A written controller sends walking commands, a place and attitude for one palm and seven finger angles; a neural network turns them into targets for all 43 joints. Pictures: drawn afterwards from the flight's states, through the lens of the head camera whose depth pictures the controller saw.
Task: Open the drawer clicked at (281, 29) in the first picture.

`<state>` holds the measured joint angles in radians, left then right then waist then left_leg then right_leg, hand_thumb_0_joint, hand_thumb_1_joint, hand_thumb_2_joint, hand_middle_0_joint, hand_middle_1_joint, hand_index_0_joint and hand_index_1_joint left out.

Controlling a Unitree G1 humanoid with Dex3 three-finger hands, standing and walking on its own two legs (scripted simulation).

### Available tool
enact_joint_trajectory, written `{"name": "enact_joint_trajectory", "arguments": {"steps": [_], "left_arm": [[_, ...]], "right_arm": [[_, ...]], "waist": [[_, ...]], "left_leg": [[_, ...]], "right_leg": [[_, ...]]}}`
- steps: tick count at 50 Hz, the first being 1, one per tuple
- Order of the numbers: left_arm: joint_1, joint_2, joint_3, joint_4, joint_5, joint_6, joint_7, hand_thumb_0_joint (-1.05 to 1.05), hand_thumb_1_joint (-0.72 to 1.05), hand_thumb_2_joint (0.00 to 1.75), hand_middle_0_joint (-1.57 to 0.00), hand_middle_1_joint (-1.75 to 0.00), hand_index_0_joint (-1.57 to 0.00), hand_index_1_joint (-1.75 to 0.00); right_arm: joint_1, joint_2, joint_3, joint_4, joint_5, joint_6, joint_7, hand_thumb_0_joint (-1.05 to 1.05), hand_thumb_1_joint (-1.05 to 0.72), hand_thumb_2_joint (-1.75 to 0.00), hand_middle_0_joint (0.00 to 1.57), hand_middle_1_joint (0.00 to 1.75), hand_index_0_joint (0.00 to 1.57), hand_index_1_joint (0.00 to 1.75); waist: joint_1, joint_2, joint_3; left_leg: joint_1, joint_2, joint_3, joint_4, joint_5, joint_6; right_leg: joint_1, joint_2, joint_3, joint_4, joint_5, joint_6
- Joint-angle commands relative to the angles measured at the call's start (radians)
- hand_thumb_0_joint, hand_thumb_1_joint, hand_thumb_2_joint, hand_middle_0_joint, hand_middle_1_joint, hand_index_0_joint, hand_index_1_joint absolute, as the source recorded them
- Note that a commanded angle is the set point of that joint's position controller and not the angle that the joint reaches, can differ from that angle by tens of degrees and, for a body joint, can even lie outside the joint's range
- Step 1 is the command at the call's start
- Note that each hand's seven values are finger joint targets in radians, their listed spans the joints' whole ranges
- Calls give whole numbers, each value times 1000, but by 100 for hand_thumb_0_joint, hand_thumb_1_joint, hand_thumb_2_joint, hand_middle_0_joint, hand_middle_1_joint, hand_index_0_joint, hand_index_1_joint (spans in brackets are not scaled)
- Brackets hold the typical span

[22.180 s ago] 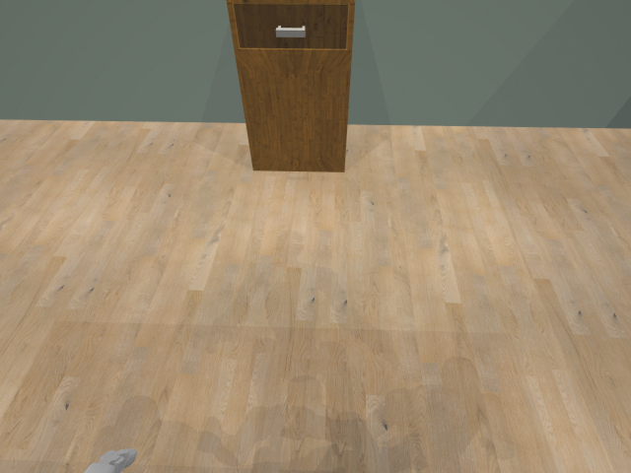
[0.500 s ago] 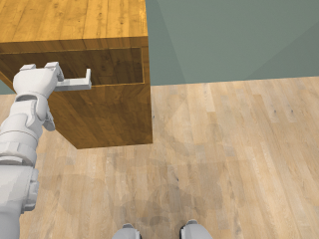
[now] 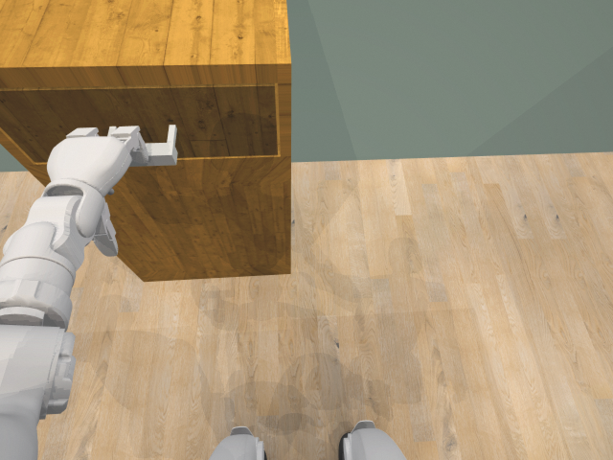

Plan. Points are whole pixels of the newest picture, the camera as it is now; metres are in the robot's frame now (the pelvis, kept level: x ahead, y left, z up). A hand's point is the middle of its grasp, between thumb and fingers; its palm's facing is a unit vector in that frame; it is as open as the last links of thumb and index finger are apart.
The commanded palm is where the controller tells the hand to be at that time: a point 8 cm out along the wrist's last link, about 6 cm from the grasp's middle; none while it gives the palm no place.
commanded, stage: lower the fingers behind the handle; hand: left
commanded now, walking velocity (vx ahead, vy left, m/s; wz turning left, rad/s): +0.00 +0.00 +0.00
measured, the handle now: (141, 143) +0.58 +0.25 -0.02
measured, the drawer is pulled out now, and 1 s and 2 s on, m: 0.00 0.00 0.00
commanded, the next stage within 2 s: lift the fingers back up to retry in 1.28 s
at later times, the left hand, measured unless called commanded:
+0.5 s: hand (102, 180) +0.49 +0.28 +0.00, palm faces -0.14 -0.01 -0.99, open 14.1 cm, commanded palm +0.48 +0.26 +0.03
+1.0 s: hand (107, 182) +0.49 +0.27 +0.00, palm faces -0.10 +0.03 -0.99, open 14.2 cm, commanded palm +0.48 +0.25 +0.01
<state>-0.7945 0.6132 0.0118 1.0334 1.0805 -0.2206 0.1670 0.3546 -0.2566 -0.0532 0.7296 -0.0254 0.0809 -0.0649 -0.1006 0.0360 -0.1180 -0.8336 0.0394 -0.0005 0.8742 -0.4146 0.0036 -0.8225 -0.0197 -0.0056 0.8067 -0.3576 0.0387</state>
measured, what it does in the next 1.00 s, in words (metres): stands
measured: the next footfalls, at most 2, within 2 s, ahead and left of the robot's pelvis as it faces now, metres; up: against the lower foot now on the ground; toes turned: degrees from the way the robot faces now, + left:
none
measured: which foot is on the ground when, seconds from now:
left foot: down 0.00-1.00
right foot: down 0.00-1.00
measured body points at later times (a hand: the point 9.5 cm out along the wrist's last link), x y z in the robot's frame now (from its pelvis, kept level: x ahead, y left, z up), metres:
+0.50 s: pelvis -0.01 +0.01 -0.02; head +0.13 +0.02 +0.41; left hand +0.49 +0.28 +0.06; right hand -0.02 -0.27 -0.14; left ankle -0.01 +0.12 -0.69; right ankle +0.00 -0.15 -0.69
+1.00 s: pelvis -0.03 +0.00 -0.04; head +0.12 +0.02 +0.39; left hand +0.49 +0.27 +0.05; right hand -0.02 -0.27 -0.16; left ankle -0.01 +0.12 -0.69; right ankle +0.00 -0.15 -0.69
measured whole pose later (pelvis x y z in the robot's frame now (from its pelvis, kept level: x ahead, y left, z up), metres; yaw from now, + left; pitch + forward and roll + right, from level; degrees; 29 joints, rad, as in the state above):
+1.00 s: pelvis -0.03 +0.00 -0.04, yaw +0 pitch +26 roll -3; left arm -1.01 0.66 -0.04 1.15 1.10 -0.06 0.23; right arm 0.33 -0.25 -0.01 0.69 -0.02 0.07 -0.04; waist -0.14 0.04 -0.14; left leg -1.09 0.04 -0.03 1.09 -0.46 0.01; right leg -1.06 -0.02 -0.02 1.01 -0.40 0.04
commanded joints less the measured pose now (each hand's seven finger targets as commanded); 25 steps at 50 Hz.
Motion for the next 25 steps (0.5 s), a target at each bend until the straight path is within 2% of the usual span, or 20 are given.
{"name": "enact_joint_trajectory", "arguments": {"steps": [1,3,4,5,6,7,8,10,12,13,14,16,17,18,19,20,23,24,25], "left_arm": [[-491,334,154,-262,12,-81,126,0,-50,30,-30,-120,-30,-120],[-426,305,158,-182,22,-44,188,0,-50,30,-30,-120,-30,-120],[-389,312,170,-144,28,-14,212,0,-50,30,-30,-120,-30,-120],[-375,318,171,-111,31,25,233,0,-50,30,-30,-120,-30,-120],[-346,329,179,-72,36,68,243,0,-50,30,-30,-120,-30,-120],[-347,299,140,-45,44,110,249,0,-50,30,-30,-120,-30,-120],[-367,299,126,-41,49,147,247,0,-50,30,-30,-120,-30,-120],[-435,292,96,-70,56,187,224,0,-50,30,-30,-120,-30,-120],[-473,286,86,-125,33,178,177,0,-50,30,-30,-120,-30,-120],[-502,263,62,-151,18,161,148,0,-50,30,-30,-120,-30,-120],[-510,278,70,-149,10,142,130,0,-50,30,-30,-120,-30,-120],[-450,286,74,-69,11,137,94,0,-50,30,-30,-120,-30,-120],[-433,267,52,-44,18,125,81,0,-50,30,-30,-120,-30,-120],[-417,244,39,-43,15,108,69,0,-50,30,-30,-120,-30,-120],[-426,213,17,-42,15,85,63,0,-50,30,-30,-120,-30,-120],[-408,234,38,-48,18,63,60,0,-50,30,-30,-120,-30,-120],[-372,201,28,-52,24,17,64,0,-50,30,-30,-120,-30,-120],[-369,185,20,-42,29,9,70,0,-50,30,-30,-120,-30,-120],[-382,159,3,-53,29,4,78,0,-50,30,-30,-120,-30,-120]], "right_arm": [[141,-178,-64,-14,-15,-22,-15,0,-90,-90,20,30,20,30],[128,-174,-57,-16,-22,-18,7,0,-90,-90,20,30,20,30],[126,-177,-54,-21,-27,-14,19,0,-90,-90,20,30,20,30],[124,-184,-53,-25,-29,-11,29,0,-90,-90,20,30,20,30],[127,-190,-50,-26,-29,-5,39,0,-90,-90,20,30,20,30],[129,-191,-49,-39,-23,-1,44,0,-90,-90,20,30,20,30],[140,-197,-51,-43,-18,3,49,0,-90,-90,20,30,20,30],[159,-204,-56,-44,-14,6,49,0,-90,-90,20,30,20,30],[175,-203,-62,-46,-10,7,37,0,-90,-90,20,30,20,30],[176,-196,-65,-43,-6,3,27,0,-90,-90,20,30,20,30],[182,-196,-64,-33,-8,2,18,0,-90,-90,20,30,20,30],[177,-201,-53,-19,-4,9,11,0,-90,-90,20,30,20,30],[174,-195,-47,-20,-3,8,4,0,-90,-90,20,30,20,30],[168,-192,-45,-25,0,7,3,0,-90,-90,20,30,20,30],[163,-186,-44,-31,-2,1,1,0,-90,-90,20,30,20,30],[162,-188,-44,-33,-2,-1,3,0,-90,-90,20,30,20,30],[160,-176,-45,-45,-7,-7,5,0,-90,-90,20,30,20,30],[161,-173,-46,-48,-10,-9,5,0,-90,-90,20,30,20,30],[165,-172,-51,-49,-10,-11,8,0,-90,-90,20,30,20,30]], "waist": [[-23,157,-464],[-14,157,-429],[2,154,-436],[3,141,-445],[15,119,-471],[1,113,-471],[-3,89,-487],[-22,95,-552],[-45,68,-627],[-63,49,-623],[-65,49,-603],[-64,11,-514],[-67,12,-449],[-61,20,-404],[-68,26,-365],[-55,41,-368],[-47,82,-370],[-55,60,-360],[-64,72,-371]], "left_leg": [[299,-45,-15,9,452,21],[251,-40,-18,27,461,14],[222,-43,-11,30,462,12],[206,-43,-4,33,457,13],[197,-46,-1,32,474,13],[190,-47,10,29,461,15],[192,-46,12,25,458,16],[245,-39,8,18,476,18],[302,-34,3,21,494,26],[310,-34,0,19,471,30],[302,-35,0,12,448,32],[252,-36,-3,7,404,37],[220,-36,-3,0,374,37],[207,-36,-6,-6,343,35],[188,-37,-3,-4,320,37],[189,-35,-7,2,314,34],[183,-33,-8,33,344,29],[168,-31,-12,44,344,29],[175,-28,-15,53,349,27]], "right_leg": [[66,72,-36,11,277,-69],[18,73,-53,42,257,-70],[27,72,-58,52,257,-70],[38,74,-58,56,269,-69],[68,76,-62,63,290,-70],[82,77,-61,55,300,-66],[107,79,-61,49,315,-64],[140,80,-57,36,338,-60],[175,78,-46,17,363,-51],[183,79,-39,4,362,-47],[181,75,-38,-5,346,-45],[149,76,-36,-5,311,-48],[121,73,-42,-7,281,-48],[94,76,-45,-10,244,-55],[68,75,-47,-10,221,-56],[50,75,-47,0,204,-61],[0,79,-51,33,201,-69],[-18,78,-54,42,196,-69],[-46,78,-56,51,189,-69]]}}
